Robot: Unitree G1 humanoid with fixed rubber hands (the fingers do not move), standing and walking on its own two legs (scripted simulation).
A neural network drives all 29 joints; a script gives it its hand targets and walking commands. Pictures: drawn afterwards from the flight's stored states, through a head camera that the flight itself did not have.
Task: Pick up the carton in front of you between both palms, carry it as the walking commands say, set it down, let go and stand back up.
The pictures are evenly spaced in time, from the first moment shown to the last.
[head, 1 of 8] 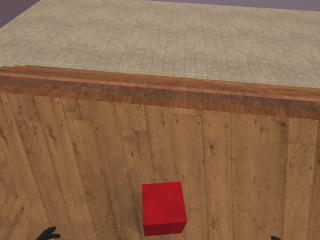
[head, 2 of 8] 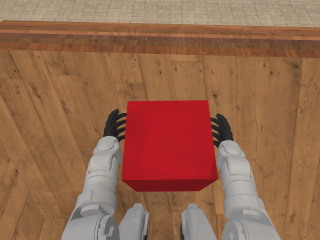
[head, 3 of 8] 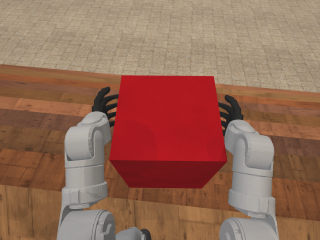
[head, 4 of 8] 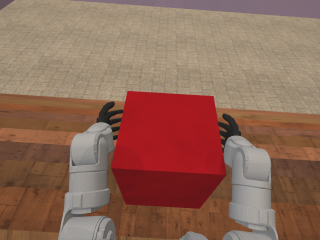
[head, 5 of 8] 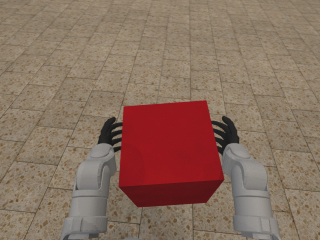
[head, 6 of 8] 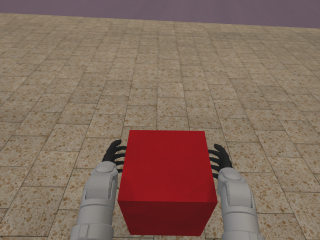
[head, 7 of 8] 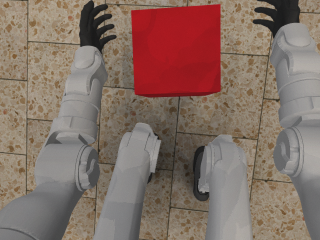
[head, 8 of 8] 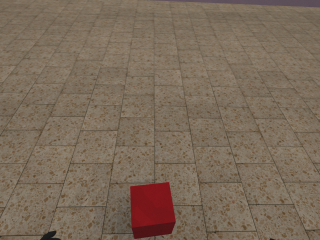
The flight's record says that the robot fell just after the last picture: no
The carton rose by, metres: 0.69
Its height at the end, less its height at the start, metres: -1.78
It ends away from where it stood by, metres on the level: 5.40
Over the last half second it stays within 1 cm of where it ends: yes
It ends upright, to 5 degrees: yes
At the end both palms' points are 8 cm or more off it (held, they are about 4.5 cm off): yes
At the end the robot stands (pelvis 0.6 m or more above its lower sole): yes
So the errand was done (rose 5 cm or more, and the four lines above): yes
